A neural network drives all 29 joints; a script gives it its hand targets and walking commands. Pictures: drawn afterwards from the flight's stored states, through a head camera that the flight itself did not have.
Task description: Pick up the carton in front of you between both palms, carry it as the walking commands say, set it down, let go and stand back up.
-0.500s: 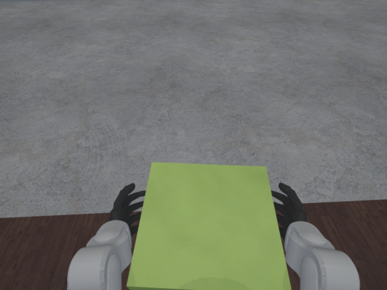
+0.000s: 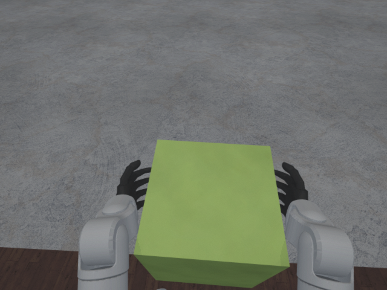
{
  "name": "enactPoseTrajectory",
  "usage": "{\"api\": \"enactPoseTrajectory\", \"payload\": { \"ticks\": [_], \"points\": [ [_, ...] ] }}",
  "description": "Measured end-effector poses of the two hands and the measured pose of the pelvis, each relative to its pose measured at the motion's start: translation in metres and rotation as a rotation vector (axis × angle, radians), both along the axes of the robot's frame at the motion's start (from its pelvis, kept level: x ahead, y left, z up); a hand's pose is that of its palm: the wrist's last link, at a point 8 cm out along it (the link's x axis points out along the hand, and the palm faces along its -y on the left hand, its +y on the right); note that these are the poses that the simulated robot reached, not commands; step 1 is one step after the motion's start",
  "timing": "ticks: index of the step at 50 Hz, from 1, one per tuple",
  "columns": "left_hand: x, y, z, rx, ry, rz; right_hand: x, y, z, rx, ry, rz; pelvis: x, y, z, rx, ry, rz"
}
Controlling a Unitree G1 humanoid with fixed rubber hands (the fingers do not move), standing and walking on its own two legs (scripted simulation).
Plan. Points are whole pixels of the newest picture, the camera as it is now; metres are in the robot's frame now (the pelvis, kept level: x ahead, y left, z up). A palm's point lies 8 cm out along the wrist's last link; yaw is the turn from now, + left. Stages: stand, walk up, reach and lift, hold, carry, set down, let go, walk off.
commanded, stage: carry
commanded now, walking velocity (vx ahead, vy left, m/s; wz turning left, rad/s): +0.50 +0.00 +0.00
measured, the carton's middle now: (207, 219) +0.27 +0.01 +0.04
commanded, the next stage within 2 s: none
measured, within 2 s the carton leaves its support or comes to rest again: neither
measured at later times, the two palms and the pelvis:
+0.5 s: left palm (153, 98) +0.66 +0.19 +0.07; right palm (249, 97) +0.66 -0.11 +0.08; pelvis +0.32 +0.05 -0.01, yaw +0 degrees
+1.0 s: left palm (165, 58) +1.03 +0.22 +0.05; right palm (232, 53) +1.08 -0.08 +0.04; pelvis +0.73 +0.01 -0.07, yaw +8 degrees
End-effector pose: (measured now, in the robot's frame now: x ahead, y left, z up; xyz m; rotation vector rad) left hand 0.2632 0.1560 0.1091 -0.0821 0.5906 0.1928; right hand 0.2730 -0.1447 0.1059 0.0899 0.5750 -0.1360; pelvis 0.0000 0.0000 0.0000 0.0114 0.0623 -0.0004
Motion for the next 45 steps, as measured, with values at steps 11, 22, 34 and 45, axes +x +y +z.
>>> {"api": "enactPoseTrajectory", "payload": {
  "ticks": [11, 22, 34, 45],
  "points": [
    [0.215, 0.016, -0.058, -0.035, 0.102, -0.088, 0.183, 0.016, -0.046, -0.028, 0.106, -0.125, 0.149, 0.041, -0.028, -0.025, -0.013, -0.024],
    [0.359, 0.032, -0.043, -0.067, 0.058, -0.033, 0.342, 0.033, -0.030, 0.023, 0.063, -0.104, 0.276, 0.052, -0.002, -0.042, 0.028, -0.009],
    [0.528, 0.021, -0.045, -0.007, -0.030, -0.005, 0.522, 0.022, -0.048, 0.051, -0.022, -0.050, 0.471, 0.031, -0.048, -0.022, 0.007, 0.039],
    [0.667, 0.044, -0.063, -0.049, 0.022, 0.163, 0.708, 0.049, -0.056, 0.052, 0.034, 0.087, 0.633, 0.004, -0.037, -0.013, 0.008, 0.086]
  ]
}}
